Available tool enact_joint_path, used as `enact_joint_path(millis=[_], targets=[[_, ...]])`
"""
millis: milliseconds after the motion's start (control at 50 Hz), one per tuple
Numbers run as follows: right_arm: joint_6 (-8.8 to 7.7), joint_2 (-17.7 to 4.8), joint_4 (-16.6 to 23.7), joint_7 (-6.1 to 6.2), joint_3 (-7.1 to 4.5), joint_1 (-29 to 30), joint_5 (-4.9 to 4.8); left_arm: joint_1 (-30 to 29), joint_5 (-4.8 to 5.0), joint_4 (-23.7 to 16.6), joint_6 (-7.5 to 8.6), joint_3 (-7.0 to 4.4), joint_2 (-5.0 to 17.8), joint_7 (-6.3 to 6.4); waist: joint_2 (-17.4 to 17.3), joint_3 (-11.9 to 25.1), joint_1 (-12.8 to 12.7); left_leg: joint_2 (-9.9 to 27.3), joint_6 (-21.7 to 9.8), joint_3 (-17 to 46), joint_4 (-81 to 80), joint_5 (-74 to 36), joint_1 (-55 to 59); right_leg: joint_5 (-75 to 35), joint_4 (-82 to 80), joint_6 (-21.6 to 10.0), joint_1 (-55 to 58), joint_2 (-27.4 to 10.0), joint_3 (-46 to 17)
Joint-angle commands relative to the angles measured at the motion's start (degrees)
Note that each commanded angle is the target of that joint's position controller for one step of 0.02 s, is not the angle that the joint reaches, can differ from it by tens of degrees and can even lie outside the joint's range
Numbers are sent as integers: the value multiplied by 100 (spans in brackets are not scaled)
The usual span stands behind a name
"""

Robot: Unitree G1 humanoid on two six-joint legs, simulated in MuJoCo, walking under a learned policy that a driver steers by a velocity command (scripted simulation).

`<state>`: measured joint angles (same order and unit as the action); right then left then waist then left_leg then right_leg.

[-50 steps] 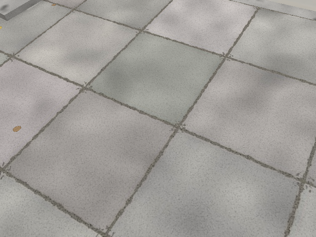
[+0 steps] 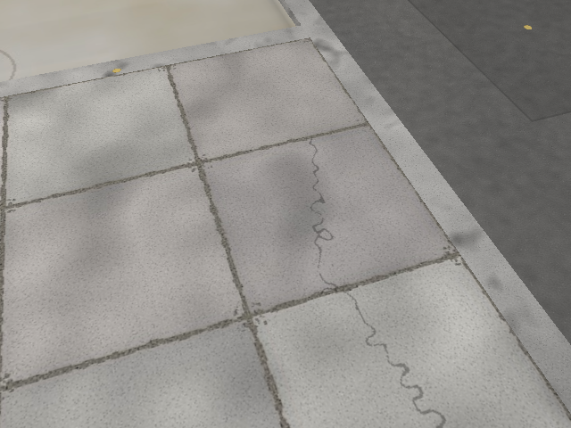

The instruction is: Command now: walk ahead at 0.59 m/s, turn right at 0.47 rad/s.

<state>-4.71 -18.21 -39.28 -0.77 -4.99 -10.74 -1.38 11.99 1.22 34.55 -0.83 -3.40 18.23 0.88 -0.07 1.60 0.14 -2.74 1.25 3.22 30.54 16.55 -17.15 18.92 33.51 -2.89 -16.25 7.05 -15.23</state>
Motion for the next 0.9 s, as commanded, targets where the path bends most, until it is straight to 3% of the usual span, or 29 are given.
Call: enact_joint_path(millis=[20, 40, 60, 80, 120, 280, 320, 340, 360, 380, 400, 420, 440, 460, 500, 560, 580, 600, 620, 660, 720, 740, 760, 780, 800, 820, 840, 860, 900], targets=[[-276, -693, 42, 26, -202, -1233, 129, -357, -50, -429, 191, 99, -49, -6, -320, 128, 601, 1424, -533, 1657, -1229, 1273, 2146, 1635, 1484, -179, -1810, -266, -196], [-60, -1454, -112, -27, -283, -1321, 778, -760, -352, -820, 172, -51, 388, -131, -1563, -593, 571, 2329, -1126, 4382, -2363, 4003, 1852, 1533, 2335, -185, -3580, 275, 439], [42, -1113, -83, -66, -258, -1080, 594, -1086, -446, -796, 206, -89, 579, -164, -668, -1233, 499, 2451, -1281, 4427, -2377, 3871, 1534, 717, 2890, -171, -4025, -169, 135], [82, -914, -97, -78, -173, -1001, 391, -993, -465, -676, 258, -90, 599, -239, -372, -1144, 345, 2146, -1184, 3727, -2134, 3258, 1435, 151, 2902, -93, -3901, -332, 233], [61, -734, -175, -80, -65, -999, 228, -714, -602, -490, 309, -90, 641, -360, -613, -662, 183, 1514, -1048, 2765, -2136, 2278, 1259, -395, 2623, 181, -3126, -758, 976], [141, -817, -664, 1, -143, -1707, 239, -1736, -336, -739, 386, 203, 147, -452, -973, -626, 590, 1007, -1309, 2000, -2129, 271, 800, -425, 181, 512, -1374, -449, 1685], [146, -835, -715, 0, -156, -1603, 219, -1379, -280, -649, 439, 161, 235, -349, -985, -470, 343, 1084, -1213, 2036, -1850, -589, 443, -539, -311, 414, -193, -361, 1675], [112, -916, -700, -6, -174, -1416, 188, -747, -286, -453, 478, 87, 375, -256, -823, -188, -50, 977, -1095, 1861, -1232, -1794, 147, -683, -635, 312, 893, -285, 1679], [39, -917, -672, -43, -183, -1273, 128, 196, -366, -171, 527, -55, 692, -124, -408, 382, -546, 601, -939, 1469, 65, -2494, -407, -651, -642, 178, 2355, -519, 1482], [-53, -654, -484, -66, -105, -1055, 79, 1404, -467, -35, 538, -233, 1214, 18, 333, 1272, -1196, 232, -792, 976, 1894, -1461, -1362, 1087, -858, -66, 3818, -1823, 261], [-59, -7, -160, -41, 63, -1191, -69, 1658, -566, 36, 490, -305, 1675, 55, 1820, 1781, -1014, -284, -713, 438, 3389, 1339, -2611, 3603, -1972, -302, 4254, -3235, -2390], [74, -306, -227, 8, 45, -1004, 35, 1039, -538, 1, 455, -231, 1248, 71, 1159, 986, -693, 174, -751, 326, 4161, 747, -2974, 3438, -2035, -397, 3237, -3284, -2666], [142, -412, -246, -43, 9, -704, 165, 743, -497, -14, 454, -96, 724, 50, 530, 394, -578, 431, -761, 243, 4203, 294, -3008, 2560, -1901, -349, 2666, -2987, -1742], [180, -311, -292, -126, 33, -649, 216, 700, -471, 83, 473, -40, 502, 18, 368, 52, -459, 627, -709, 181, 4090, 51, -2898, 1617, -2047, -328, 2229, -2709, -908], [328, -161, -312, -256, 59, -475, 330, 766, -412, 285, 542, 45, 238, 29, 556, -487, -302, 825, -585, 32, 4033, -94, -2941, 170, -2281, -229, 1774, -2307, 214], [478, 10, 28, -312, 123, 21, 366, 932, -269, 560, 674, 85, 84, -35, 638, -706, -80, 777, -426, -238, 3982, -137, -3209, -4085, -1933, -253, 1757, -2300, 1392], [477, 66, 168, -336, 167, 197, 354, 767, -251, 583, 682, 86, 86, -43, 669, -715, 33, 727, -403, -356, 3649, -345, -3085, -4495, -1979, -215, 1561, -2223, 1753], [319, 132, 316, -226, 200, 73, -337, -173, -34, 268, 645, -54, 334, 68, 913, -913, 154, 868, -278, -172, 2949, -721, -3043, -4049, -2118, -173, 1362, -2025, 2013], [227, 88, 373, -248, 269, 315, -332, -474, -28, 190, 609, -60, 442, 146, 730, -942, 167, 802, -211, -410, 2084, -1218, -2484, -3868, -2203, -100, 940, -1863, 2354], [145, -54, 421, -346, 218, 388, -29, -187, -97, 304, 588, -166, 807, 282, 390, -564, 136, 270, -158, -1038, 996, -2028, -1032, -4912, -1763, 58, 633, -1656, 2743], [263, -692, 267, -356, -64, -763, -39, -134, 90, 283, 556, -335, 1259, 269, 662, 283, 772, -255, -637, -1038, 793, -1857, 778, -6589, 25, 202, 755, -1815, 2665], [346, -1086, 104, -270, -263, -1562, -16, -205, 157, 202, 556, -295, 1100, 199, 466, 687, 1165, -297, -923, -772, 561, -2216, 1902, -5792, 1256, 293, 353, -1720, 2578], [421, -1216, 64, -127, -319, -1596, -57, 86, 106, 234, 586, -129, 484, 75, -509, 489, 976, 3, -1182, -204, 96, -2909, 2749, -1104, 2864, 591, -690, -1137, 2493], [406, -1693, 476, -33, -309, -1055, 150, 731, -256, 59, 608, 78, -66, -41, -1936, 938, 274, 1237, -2065, 1846, 715, -6256, 3632, 2248, 5397, 816, -1980, -299, 2097], [310, -1727, 839, -113, -307, -907, 358, 1110, -155, -96, 675, 45, 647, -96, -1328, 2785, 392, 2281, -3112, 4095, -344, -4224, 4413, 1926, 6200, 791, -2468, -145, 678], [295, -1529, 1040, -156, -299, -408, 209, 446, -70, -158, 694, -57, 1145, -79, -283, 2254, 458, 1977, -2762, 4001, -968, -2427, 3639, 1282, 5601, 619, -2434, -405, 489], [272, -1285, 1073, -139, -247, -30, 41, 89, -71, -262, 657, -74, 1084, -16, 242, 1262, 190, 1626, -2425, 3636, -1167, -1526, 2682, 934, 5013, 604, -2568, -565, 552], [257, -1089, 1097, -112, -178, 179, -55, 48, -135, -201, 584, -60, 991, 58, 534, 816, -25, 1390, -2203, 3351, -1224, -1551, 1917, 791, 4589, 635, -2388, -718, 543], [297, -1085, 1126, -46, -199, 444, 62, 69, -182, -164, 466, -103, 1006, 102, 286, 364, -256, 1008, -2035, 2694, -1261, -2687, 736, 702, 3882, 730, -1768, -777, 551]])
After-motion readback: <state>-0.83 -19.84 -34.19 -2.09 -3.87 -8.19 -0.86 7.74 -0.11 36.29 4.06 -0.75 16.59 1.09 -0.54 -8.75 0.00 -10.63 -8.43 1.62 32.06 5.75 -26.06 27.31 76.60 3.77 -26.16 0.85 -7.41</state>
